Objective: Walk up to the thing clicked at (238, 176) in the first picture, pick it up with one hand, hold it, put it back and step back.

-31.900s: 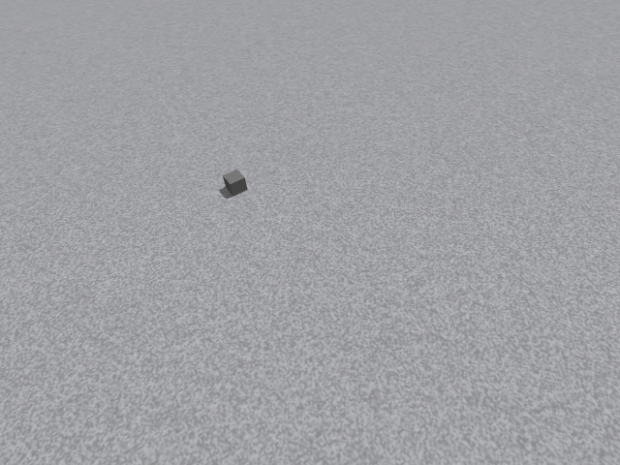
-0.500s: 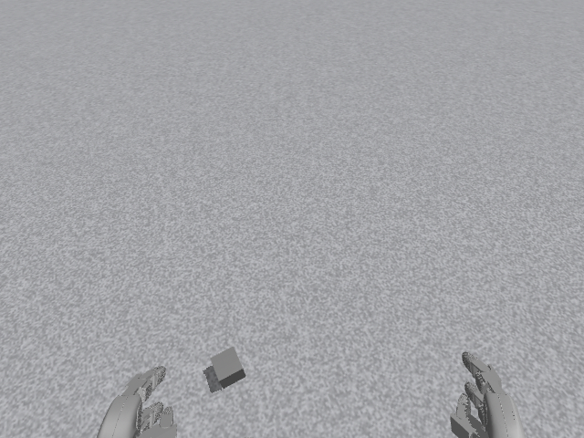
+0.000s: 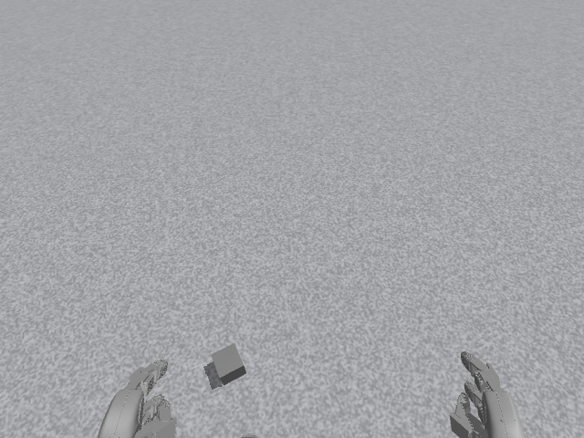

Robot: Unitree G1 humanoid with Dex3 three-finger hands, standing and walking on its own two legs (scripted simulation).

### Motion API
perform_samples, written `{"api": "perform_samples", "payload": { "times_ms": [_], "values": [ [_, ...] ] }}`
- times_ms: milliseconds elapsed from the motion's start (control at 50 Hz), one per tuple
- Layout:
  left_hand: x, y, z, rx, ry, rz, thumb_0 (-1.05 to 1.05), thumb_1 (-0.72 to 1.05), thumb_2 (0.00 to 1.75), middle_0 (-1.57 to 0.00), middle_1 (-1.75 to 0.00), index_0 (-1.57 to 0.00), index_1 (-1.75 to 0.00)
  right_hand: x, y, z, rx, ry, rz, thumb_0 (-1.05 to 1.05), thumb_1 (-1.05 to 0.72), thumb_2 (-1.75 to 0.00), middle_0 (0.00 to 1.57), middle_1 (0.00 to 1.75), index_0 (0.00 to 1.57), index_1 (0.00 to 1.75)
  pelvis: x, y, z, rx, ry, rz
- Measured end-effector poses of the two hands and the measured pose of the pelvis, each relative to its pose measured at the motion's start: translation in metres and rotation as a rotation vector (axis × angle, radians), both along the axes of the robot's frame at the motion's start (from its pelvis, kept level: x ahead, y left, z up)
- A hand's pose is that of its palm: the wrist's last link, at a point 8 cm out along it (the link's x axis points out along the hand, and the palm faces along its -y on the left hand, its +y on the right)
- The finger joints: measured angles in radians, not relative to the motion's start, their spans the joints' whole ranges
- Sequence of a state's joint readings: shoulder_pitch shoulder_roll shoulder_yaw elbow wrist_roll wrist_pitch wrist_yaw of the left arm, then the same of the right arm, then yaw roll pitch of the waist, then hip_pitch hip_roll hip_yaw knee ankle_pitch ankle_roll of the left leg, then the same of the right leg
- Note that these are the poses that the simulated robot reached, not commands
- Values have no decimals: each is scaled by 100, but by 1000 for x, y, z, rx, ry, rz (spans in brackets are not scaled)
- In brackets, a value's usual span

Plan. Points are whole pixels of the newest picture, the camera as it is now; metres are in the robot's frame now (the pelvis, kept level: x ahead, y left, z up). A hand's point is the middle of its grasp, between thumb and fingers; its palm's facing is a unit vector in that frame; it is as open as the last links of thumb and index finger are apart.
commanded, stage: stand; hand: left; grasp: from above
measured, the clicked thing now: (229, 364) +0.45 +0.23 -0.68
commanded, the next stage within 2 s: none
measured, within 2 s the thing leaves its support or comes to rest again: neither
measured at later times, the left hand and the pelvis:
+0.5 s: hand out of the picture +0.04 +0.25 -0.11, palm faces +0.04 -0.94 -0.33, open 7.4 cm; pelvis +0.00 +0.01 +0.05, yaw +1 degrees
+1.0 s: hand out of the picture +0.02 +0.25 -0.10, palm faces +0.04 -0.94 -0.35, open 7.4 cm; pelvis -0.01 +0.00 +0.06, yaw +1 degrees
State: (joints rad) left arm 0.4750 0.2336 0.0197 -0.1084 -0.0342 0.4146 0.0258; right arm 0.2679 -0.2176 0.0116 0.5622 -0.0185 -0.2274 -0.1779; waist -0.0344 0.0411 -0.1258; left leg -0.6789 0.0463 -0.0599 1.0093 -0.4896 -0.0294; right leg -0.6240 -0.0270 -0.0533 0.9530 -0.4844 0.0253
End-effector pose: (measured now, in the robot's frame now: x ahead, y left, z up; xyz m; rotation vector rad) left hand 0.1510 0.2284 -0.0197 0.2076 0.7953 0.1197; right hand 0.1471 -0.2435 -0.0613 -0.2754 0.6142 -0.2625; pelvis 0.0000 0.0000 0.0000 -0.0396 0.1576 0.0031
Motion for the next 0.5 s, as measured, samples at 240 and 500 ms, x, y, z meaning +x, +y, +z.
{"api": "perform_samples", "payload": {
  "times_ms": [240,500],
  "values": [
    [-44,54,-50,111,212,59,1,91,90,-20,-30,-20,-30,-41,-29,-15,8,435,55,1,-91,-90,21,30,21,30,-4,5,27,36,-138,-2],
    [-118,61,-54,84,447,143,1,91,90,-20,-30,-20,-30,-79,-23,-9,48,584,-17,1,-91,-90,20,30,21,30,-3,10,52,31,-205,10]
  ]
}}
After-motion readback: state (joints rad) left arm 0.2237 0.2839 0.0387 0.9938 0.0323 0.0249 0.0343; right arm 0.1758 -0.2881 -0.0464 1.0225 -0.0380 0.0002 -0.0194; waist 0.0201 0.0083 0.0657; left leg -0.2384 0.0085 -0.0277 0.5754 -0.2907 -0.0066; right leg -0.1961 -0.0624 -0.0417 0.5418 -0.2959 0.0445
